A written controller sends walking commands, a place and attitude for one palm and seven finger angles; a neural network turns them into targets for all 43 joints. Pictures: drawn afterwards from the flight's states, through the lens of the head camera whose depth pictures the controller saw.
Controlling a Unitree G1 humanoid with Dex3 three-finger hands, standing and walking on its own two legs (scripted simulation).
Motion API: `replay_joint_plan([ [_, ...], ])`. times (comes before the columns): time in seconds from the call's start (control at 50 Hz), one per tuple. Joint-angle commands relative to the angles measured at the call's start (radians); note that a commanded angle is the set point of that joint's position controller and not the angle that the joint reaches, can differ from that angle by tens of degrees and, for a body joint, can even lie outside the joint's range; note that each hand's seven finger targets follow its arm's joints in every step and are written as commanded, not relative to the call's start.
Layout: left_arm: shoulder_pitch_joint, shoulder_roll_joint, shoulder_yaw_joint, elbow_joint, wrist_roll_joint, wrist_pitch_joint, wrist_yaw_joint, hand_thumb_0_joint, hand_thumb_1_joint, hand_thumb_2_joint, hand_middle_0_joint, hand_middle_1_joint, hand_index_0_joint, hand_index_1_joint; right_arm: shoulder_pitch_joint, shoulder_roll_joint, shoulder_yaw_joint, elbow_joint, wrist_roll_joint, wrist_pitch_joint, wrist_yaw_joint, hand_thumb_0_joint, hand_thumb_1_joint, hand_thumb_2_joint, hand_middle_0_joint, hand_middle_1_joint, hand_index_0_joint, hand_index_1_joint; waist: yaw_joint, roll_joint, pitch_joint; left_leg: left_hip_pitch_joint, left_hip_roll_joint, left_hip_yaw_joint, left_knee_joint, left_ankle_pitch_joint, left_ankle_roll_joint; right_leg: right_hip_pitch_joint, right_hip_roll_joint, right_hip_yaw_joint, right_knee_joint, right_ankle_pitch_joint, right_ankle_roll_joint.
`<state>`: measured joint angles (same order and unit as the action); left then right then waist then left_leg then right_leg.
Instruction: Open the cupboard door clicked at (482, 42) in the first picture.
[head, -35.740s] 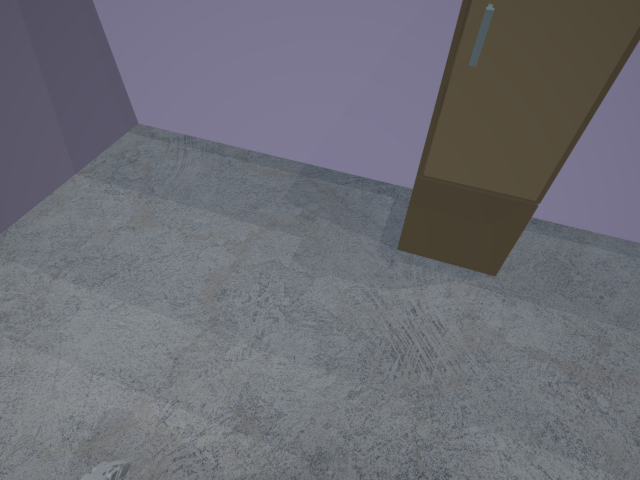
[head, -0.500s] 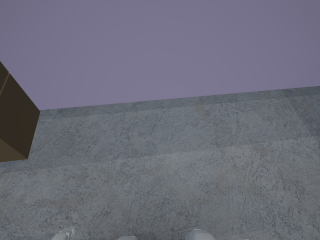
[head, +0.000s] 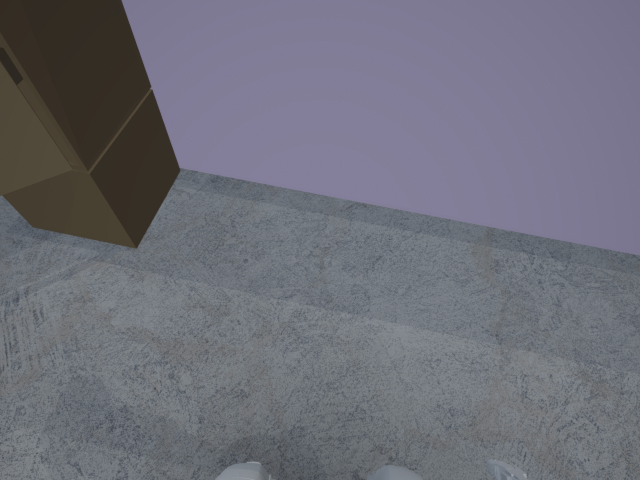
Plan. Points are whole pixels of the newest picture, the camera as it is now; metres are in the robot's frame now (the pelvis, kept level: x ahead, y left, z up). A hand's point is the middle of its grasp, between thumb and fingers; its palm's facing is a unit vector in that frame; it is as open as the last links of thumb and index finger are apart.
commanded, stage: turn to face it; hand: left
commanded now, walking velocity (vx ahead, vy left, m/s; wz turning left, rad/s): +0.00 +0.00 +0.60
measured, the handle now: out of the picture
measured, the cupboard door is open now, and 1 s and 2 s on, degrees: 46 46 46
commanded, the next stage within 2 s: take the last steps up to it in 1.00 s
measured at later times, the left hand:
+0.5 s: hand out of the picture +0.03 +0.16 -0.14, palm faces +0.31 -0.92 -0.25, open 7.4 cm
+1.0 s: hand out of the picture +0.00 +0.17 -0.15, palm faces +0.54 -0.79 -0.29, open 7.4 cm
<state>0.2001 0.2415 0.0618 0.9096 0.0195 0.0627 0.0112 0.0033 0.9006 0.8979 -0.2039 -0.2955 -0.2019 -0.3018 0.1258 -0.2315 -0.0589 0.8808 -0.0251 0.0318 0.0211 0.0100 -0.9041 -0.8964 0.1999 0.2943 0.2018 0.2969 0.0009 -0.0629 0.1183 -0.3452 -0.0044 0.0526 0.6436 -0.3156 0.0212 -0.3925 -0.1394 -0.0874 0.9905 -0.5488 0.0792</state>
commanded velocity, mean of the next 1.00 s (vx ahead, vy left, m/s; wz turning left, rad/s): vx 0.00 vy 0.00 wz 0.48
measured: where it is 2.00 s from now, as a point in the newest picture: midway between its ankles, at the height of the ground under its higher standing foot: (261, 475)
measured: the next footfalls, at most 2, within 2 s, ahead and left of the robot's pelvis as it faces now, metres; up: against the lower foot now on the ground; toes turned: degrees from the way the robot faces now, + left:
right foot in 0.26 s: +0.07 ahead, -0.16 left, +0.00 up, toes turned +7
left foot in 0.60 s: +0.03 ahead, +0.10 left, +0.00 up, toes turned +27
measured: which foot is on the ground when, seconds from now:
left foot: down 0.00-0.26, up 0.28-0.58, down 0.60-0.94, up 0.96-1.00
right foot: up 0.00-0.24, down 0.26-0.60, up 0.62-0.92, down 0.94-1.00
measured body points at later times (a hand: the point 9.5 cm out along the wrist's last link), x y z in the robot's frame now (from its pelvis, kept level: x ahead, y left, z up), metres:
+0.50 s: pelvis +0.02 -0.04 +0.02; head +0.08 -0.03 +0.46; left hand +0.02 +0.21 -0.12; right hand +0.19 -0.26 -0.13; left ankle -0.02 +0.08 -0.67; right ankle +0.03 -0.16 -0.72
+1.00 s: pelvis +0.05 -0.05 +0.01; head +0.08 -0.05 +0.45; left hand -0.03 +0.21 -0.12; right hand +0.24 -0.22 -0.15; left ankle -0.01 +0.06 -0.69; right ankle +0.12 -0.16 -0.72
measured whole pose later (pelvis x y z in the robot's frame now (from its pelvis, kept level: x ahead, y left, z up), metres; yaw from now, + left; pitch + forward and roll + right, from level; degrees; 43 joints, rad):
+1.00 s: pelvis +0.05 -0.05 +0.01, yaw +32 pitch +0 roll +0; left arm 0.20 0.21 0.05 0.91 0.03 0.02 0.02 0.00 0.90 0.90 -0.20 -0.29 -0.20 -0.30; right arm 0.17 -0.23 -0.06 0.94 -0.02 0.07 0.01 0.01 -0.90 -0.90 0.20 0.29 0.21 0.30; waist 0.00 0.04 0.08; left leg -0.40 -0.02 -0.05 0.84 -0.46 -0.02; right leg -0.28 -0.06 -0.06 0.60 -0.32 0.02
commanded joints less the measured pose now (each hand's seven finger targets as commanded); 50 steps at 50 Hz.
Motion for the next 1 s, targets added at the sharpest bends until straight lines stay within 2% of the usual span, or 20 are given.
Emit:
replay_joint_plan([
  [0.0, -0.070, 0.093, 0.028, -0.108, -0.005, -0.030, 0.001, 0.000, 0.900, 0.900, -0.200, -0.300, -0.200, -0.300, 0.075, -0.205, -0.051, -0.038, 0.000, -0.020, -0.040, 0.000, -0.900, -0.900, 0.200, 0.300, 0.200, 0.300, -0.042, 0.266, -0.167, 0.209, 0.263, -0.318, -0.262, 0.534, 0.146, -0.174, 0.021, 0.099, 0.160, 0.087, 0.004],
  [0.12, -0.062, 0.074, 0.022, -0.104, -0.012, -0.031, -0.002, 0.000, 0.900, 0.900, -0.200, -0.300, -0.200, -0.300, 0.057, -0.214, -0.056, -0.036, -0.005, -0.012, -0.037, 0.000, -0.900, -0.900, 0.200, 0.300, 0.200, 0.300, -0.029, 0.211, -0.188, 0.166, 0.219, -0.337, -0.257, 0.427, 0.134, -0.010, 0.087, 0.065, -0.146, 0.089, -0.006],
  [0.18, 0.030, 0.086, 0.027, -0.083, -0.014, -0.041, 0.001, 0.000, 0.900, 0.900, -0.200, -0.300, -0.200, -0.300, -0.011, -0.210, -0.060, -0.054, 0.002, -0.001, -0.033, 0.000, -0.900, -0.900, 0.200, 0.300, 0.200, 0.300, 0.022, 0.200, -0.179, 0.027, 0.177, -0.345, -0.196, 0.342, 0.096, 0.205, 0.120, 0.042, -0.411, 0.226, -0.015],
  [0.2, 0.081, 0.116, 0.037, -0.073, -0.010, -0.051, 0.005, 0.000, 0.900, 0.900, -0.200, -0.300, -0.200, -0.300, -0.035, -0.187, -0.057, -0.064, 0.010, 0.000, -0.030, 0.000, -0.900, -0.900, 0.200, 0.300, 0.200, 0.300, 0.053, 0.125, -0.190, -0.053, 0.120, -0.311, -0.128, 0.232, 0.049, 0.319, 0.081, 0.075, -0.575, 0.307, -0.024],
  [0.22, 0.106, 0.208, 0.056, -0.070, 0.008, -0.062, 0.016, 0.000, 0.900, 0.900, -0.200, -0.300, -0.200, -0.300, -0.026, -0.117, -0.050, -0.080, 0.021, 0.000, -0.022, 0.000, -0.900, -0.900, 0.200, 0.300, 0.200, 0.300, 0.065, -0.151, -0.183, -0.238, -0.016, -0.173, 0.085, -0.043, -0.027, 0.428, -0.160, 0.339, -0.724, 0.282, -0.097],
  [0.24, 0.093, 0.260, 0.059, -0.084, 0.009, -0.062, 0.020, 0.000, 0.900, 0.900, -0.200, -0.300, -0.200, -0.300, -0.035, -0.114, -0.050, -0.095, 0.018, 0.002, -0.016, 0.000, -0.900, -0.900, 0.200, 0.300, 0.200, 0.300, 0.069, -0.273, -0.170, -0.247, -0.061, -0.085, 0.346, -0.299, -0.065, 0.330, -0.358, 0.483, -0.765, 0.374, -0.209],
  [0.28, -0.007, 0.166, 0.034, -0.107, 0.002, -0.065, 0.025, 0.000, 0.900, 0.900, -0.200, -0.300, -0.200, -0.300, -0.017, -0.120, -0.052, -0.063, 0.007, 0.014, -0.005, 0.000, -0.900, -0.900, 0.200, 0.300, 0.200, 0.300, 0.007, -0.162, -0.105, -0.246, 0.014, -0.123, 0.560, -0.201, -0.059, 0.214, -0.262, 0.310, -0.715, 0.435, -0.222],
  [0.34, -0.019, 0.130, 0.022, -0.105, -0.001, -0.068, 0.024, 0.000, 0.900, 0.900, -0.200, -0.300, -0.200, -0.300, -0.017, -0.089, -0.039, -0.040, 0.013, 0.024, 0.005, 0.000, -0.900, -0.900, 0.200, 0.300, 0.200, 0.300, -0.007, -0.189, -0.115, -0.232, 0.035, -0.054, 0.506, -0.150, -0.088, 0.281, -0.186, 0.104, -0.637, 0.755, -0.190],
  [0.46, 0.079, 0.190, 0.045, -0.068, 0.008, -0.072, 0.019, 0.000, 0.900, 0.900, -0.200, -0.300, -0.200, -0.300, -0.078, -0.044, -0.015, -0.061, 0.020, 0.008, 0.014, 0.000, -0.900, -0.900, 0.200, 0.300, 0.200, 0.300, 0.044, -0.134, -0.160, -0.101, 0.011, 0.053, 0.102, -0.131, -0.077, 0.384, -0.218, 0.026, -0.532, 0.906, -0.179],
  [0.52, 0.059, 0.196, 0.050, -0.064, -0.003, -0.070, 0.009, 0.000, 0.900, 0.900, -0.200, -0.300, -0.200, -0.300, 0.001, -0.078, -0.020, -0.046, 0.013, -0.003, 0.009, 0.000, -0.900, -0.900, 0.200, 0.300, 0.200, 0.300, -0.006, -0.118, -0.186, 0.080, -0.016, 0.076, -0.121, 0.048, -0.054, 0.306, -0.194, -0.041, -0.402, 0.883, -0.115],
  [0.54, 0.047, 0.182, 0.047, -0.071, -0.008, -0.069, 0.005, 0.000, 0.900, 0.900, -0.200, -0.300, -0.200, -0.300, 0.063, -0.120, -0.032, -0.033, 0.009, -0.009, 0.007, 0.000, -0.900, -0.900, 0.200, 0.300, 0.200, 0.300, -0.042, -0.025, -0.225, 0.235, 0.031, 0.016, -0.200, 0.212, -0.029, 0.196, -0.175, -0.072, -0.271, 0.781, -0.070],
  [0.56, 0.042, 0.116, 0.036, -0.106, -0.017, -0.063, -0.001, 0.000, 0.900, 0.900, -0.200, -0.300, -0.200, -0.300, 0.141, -0.229, -0.059, -0.024, 0.000, -0.020, -0.003, 0.000, -0.900, -0.900, 0.200, 0.300, 0.200, 0.300, -0.083, 0.266, -0.283, 0.425, 0.288, -0.326, -0.219, 0.557, 0.098, -0.066, -0.043, -0.112, -0.045, 0.273, 0.006],
  [0.58, -0.031, 0.081, 0.015, -0.141, -0.015, -0.055, 0.004, 0.000, 0.900, 0.900, -0.200, -0.300, -0.200, -0.300, 0.212, -0.293, -0.073, -0.006, 0.006, -0.012, -0.019, 0.000, -0.900, -0.900, 0.200, 0.300, 0.200, 0.300, -0.116, 0.358, -0.291, 0.431, 0.426, -0.476, -0.238, 0.885, 0.228, -0.183, 0.024, -0.015, 0.128, -0.136, 0.017],
  [0.62, -0.079, 0.098, 0.023, -0.134, -0.004, -0.037, 0.013, 0.000, 0.900, 0.900, -0.200, -0.300, -0.200, -0.300, 0.164, -0.247, -0.059, -0.011, 0.001, -0.015, -0.031, 0.000, -0.900, -0.900, 0.200, 0.300, 0.200, 0.300, -0.093, 0.230, -0.225, 0.299, 0.366, -0.390, -0.266, 0.582, 0.217, -0.193, 0.007, 0.073, 0.194, -0.043, -0.004],
  [0.7, -0.019, 0.078, 0.024, -0.075, -0.004, -0.022, -0.003, 0.000, 0.900, 0.900, -0.200, -0.300, -0.200, -0.300, 0.027, -0.190, -0.037, -0.035, -0.002, -0.019, -0.042, 0.000, -0.900, -0.900, 0.200, 0.300, 0.200, 0.300, -0.015, 0.233, -0.134, 0.140, 0.246, -0.273, -0.299, 0.393, 0.140, -0.105, 0.032, 0.076, 0.084, 0.098, -0.002],
  [0.86, 0.080, 0.067, 0.019, -0.035, -0.008, -0.044, -0.002, 0.000, 0.900, 0.900, -0.200, -0.300, -0.200, -0.300, -0.007, -0.176, -0.039, -0.028, 0.002, -0.004, -0.032, 0.000, -0.900, -0.900, 0.200, 0.300, 0.200, 0.300, 0.028, 0.194, -0.169, 0.013, 0.181, -0.276, -0.230, 0.214, 0.093, 0.218, 0.115, 0.016, -0.422, 0.260, -0.022],
  [0.88, 0.109, 0.095, 0.026, -0.026, -0.004, -0.054, 0.003, 0.000, 0.900, 0.900, -0.200, -0.300, -0.200, -0.300, -0.012, -0.150, -0.037, -0.030, 0.010, -0.004, -0.029, 0.000, -0.900, -0.900, 0.200, 0.300, 0.200, 0.300, 0.044, 0.124, -0.165, -0.049, 0.129, -0.242, -0.154, 0.151, 0.051, 0.305, 0.072, 0.059, -0.557, 0.319, -0.030],
  [0.92, 0.115, 0.229, 0.047, -0.039, 0.012, -0.068, 0.013, 0.000, 0.900, 0.900, -0.200, -0.300, -0.200, -0.300, -0.016, -0.077, -0.024, -0.060, 0.018, 0.000, -0.021, 0.000, -0.900, -0.900, 0.200, 0.300, 0.200, 0.300, 0.059, -0.262, -0.132, -0.191, -0.054, -0.066, 0.269, -0.276, -0.045, 0.267, -0.320, 0.477, -0.764, 0.362, -0.215],
  [0.94, 0.084, 0.217, 0.041, -0.051, 0.006, -0.066, 0.017, 0.000, 0.900, 0.900, -0.200, -0.300, -0.200, -0.300, -0.011, -0.094, -0.031, -0.057, 0.014, 0.006, -0.017, 0.000, -0.900, -0.900, 0.200, 0.300, 0.200, 0.300, 0.046, -0.177, -0.122, -0.165, -0.009, -0.107, 0.404, -0.279, -0.036, 0.192, -0.332, 0.416, -0.755, 0.364, -0.263],
  [0.98, 0.011, 0.151, 0.030, -0.057, 0.006, -0.069, 0.020, 0.000, 0.900, 0.900, -0.200, -0.300, -0.200, -0.300, -0.002, -0.079, -0.032, -0.015, 0.011, 0.018, -0.014, 0.000, -0.900, -0.900, 0.200, 0.300, 0.200, 0.300, 0.006, -0.178, -0.085, -0.175, 0.011, -0.095, 0.506, -0.189, -0.045, 0.165, -0.213, 0.292, -0.709, 0.468, -0.230],
])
